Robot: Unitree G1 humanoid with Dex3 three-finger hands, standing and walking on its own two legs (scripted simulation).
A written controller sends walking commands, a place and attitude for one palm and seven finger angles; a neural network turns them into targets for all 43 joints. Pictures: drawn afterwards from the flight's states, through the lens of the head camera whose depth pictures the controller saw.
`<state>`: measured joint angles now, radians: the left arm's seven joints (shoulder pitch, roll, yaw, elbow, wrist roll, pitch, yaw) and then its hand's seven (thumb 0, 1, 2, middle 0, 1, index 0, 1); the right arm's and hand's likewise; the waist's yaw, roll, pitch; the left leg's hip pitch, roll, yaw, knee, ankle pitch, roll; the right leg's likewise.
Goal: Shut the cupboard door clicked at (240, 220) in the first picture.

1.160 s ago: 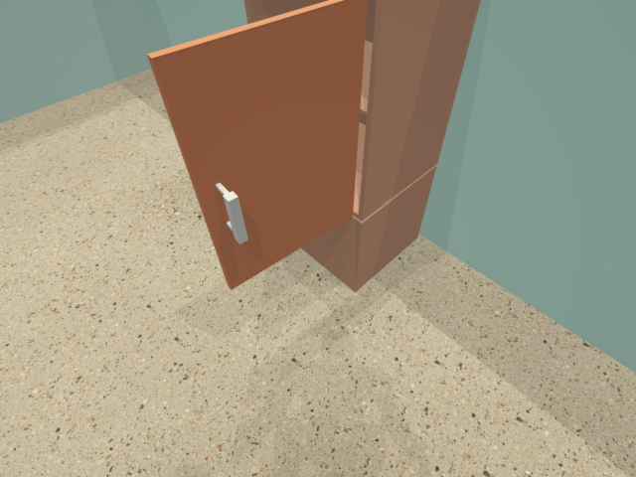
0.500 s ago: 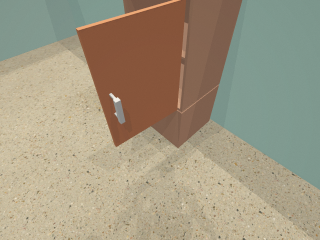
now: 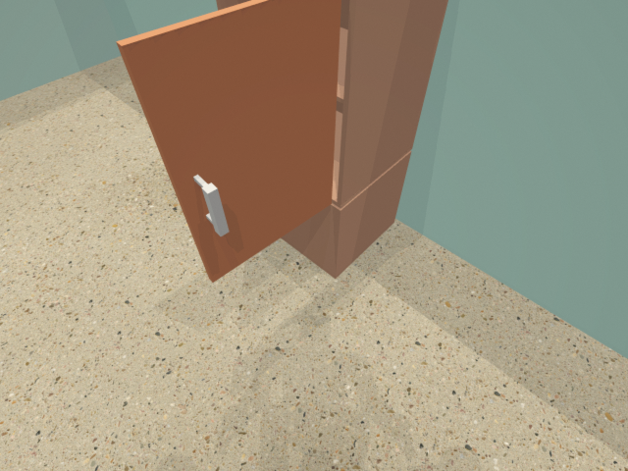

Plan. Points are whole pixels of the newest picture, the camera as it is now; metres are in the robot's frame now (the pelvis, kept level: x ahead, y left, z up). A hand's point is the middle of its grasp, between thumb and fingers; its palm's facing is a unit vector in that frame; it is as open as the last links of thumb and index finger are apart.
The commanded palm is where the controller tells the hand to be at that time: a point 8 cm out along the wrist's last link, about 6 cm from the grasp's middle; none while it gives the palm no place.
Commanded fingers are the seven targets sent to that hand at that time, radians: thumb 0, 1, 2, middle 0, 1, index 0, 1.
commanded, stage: walk to a spot facing it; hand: left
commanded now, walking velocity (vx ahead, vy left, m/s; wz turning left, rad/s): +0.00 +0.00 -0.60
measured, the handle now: (210, 205) +0.59 +0.25 -0.08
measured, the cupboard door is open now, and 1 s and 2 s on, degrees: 85 85 85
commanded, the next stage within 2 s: none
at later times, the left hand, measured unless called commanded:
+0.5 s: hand out of the picture +0.07 +0.15 -0.16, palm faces -0.18 -0.94 -0.28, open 7.4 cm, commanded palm none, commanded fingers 0.00 0.90 0.90 -0.20 -0.30 -0.20 -0.30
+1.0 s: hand (254, 433) +0.20 +0.11 -0.17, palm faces -0.48 -0.84 -0.25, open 7.4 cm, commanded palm none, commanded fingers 0.00 0.90 0.90 -0.20 -0.30 -0.20 -0.30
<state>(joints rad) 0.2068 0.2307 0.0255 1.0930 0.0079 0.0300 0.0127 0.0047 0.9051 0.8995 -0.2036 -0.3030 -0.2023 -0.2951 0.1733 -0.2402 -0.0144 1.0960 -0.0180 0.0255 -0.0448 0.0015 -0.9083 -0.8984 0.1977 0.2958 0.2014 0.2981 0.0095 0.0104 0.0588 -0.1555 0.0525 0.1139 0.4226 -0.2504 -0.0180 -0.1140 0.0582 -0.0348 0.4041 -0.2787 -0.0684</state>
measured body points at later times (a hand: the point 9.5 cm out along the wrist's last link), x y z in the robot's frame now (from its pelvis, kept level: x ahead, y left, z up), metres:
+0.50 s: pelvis -0.01 -0.05 +0.00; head +0.04 -0.08 +0.44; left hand +0.08 +0.19 -0.14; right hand +0.03 -0.32 -0.16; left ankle -0.01 +0.12 -0.67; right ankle -0.04 -0.11 -0.74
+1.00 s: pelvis +0.01 -0.04 -0.01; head +0.07 -0.06 +0.44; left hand +0.23 +0.15 -0.15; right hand -0.05 -0.30 -0.14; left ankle +0.04 +0.11 -0.74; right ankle -0.05 -0.16 -0.70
